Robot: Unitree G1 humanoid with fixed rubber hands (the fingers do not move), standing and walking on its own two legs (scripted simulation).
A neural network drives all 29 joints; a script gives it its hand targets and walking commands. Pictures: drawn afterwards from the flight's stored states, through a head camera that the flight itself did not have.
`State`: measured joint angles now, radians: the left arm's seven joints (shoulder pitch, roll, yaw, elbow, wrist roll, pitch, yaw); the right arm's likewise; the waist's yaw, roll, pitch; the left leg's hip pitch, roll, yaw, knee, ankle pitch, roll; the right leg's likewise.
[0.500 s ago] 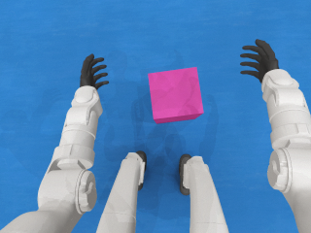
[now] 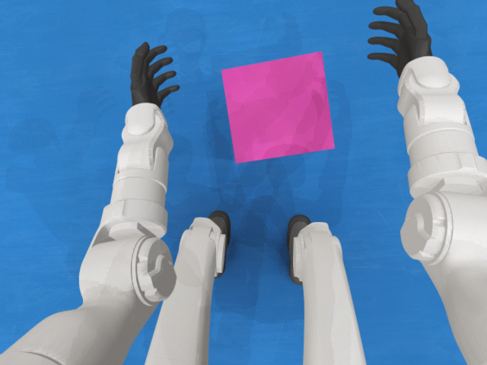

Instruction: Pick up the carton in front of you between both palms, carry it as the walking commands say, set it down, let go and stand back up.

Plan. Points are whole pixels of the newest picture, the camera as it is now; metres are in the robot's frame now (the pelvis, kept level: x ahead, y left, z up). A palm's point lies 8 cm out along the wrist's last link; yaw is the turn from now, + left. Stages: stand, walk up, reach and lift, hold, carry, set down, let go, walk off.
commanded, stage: reach and lift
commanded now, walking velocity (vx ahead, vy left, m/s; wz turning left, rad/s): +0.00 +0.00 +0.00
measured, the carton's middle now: (276, 117) +0.48 -0.03 -0.46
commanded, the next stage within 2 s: none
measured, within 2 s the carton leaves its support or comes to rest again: leaves its support in 1.40 s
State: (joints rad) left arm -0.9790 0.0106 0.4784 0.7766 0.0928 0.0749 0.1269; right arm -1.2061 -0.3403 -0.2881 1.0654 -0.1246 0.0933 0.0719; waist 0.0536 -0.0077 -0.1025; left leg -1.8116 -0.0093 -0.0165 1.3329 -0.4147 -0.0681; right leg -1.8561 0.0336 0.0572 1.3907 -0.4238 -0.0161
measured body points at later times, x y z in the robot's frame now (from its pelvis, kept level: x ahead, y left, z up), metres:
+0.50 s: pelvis -0.06 +0.01 -0.19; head +0.31 -0.02 +0.06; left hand +0.47 +0.16 -0.37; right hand +0.51 -0.21 -0.37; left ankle +0.08 +0.15 -0.55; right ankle +0.06 -0.10 -0.55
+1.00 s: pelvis -0.05 +0.01 -0.21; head +0.31 -0.03 +0.04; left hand +0.48 +0.15 -0.39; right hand +0.51 -0.20 -0.40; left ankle +0.07 +0.15 -0.55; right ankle +0.06 -0.10 -0.55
